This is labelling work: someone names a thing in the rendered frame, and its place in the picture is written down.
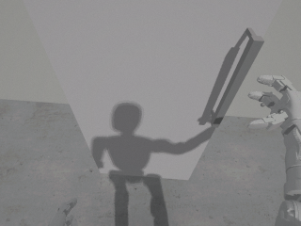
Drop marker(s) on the handle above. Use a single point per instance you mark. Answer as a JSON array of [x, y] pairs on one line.
[[247, 58]]

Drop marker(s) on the robot right hand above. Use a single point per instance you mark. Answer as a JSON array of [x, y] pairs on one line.
[[290, 103]]

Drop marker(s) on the robot right upper arm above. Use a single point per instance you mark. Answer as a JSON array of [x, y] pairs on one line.
[[289, 214]]

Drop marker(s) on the fridge door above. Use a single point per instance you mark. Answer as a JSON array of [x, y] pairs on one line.
[[142, 76]]

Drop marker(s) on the robot left hand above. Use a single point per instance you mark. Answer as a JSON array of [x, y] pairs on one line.
[[60, 218]]

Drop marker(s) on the robot right forearm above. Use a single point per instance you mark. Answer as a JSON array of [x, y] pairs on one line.
[[292, 141]]

